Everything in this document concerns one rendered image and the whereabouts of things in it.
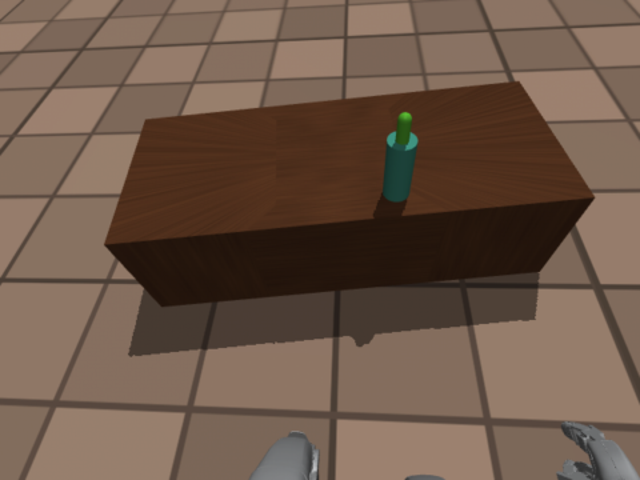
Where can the right robot hand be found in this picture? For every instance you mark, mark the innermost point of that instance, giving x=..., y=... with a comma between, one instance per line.
x=608, y=461

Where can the bottle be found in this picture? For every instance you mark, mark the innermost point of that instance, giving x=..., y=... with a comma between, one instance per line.
x=399, y=161

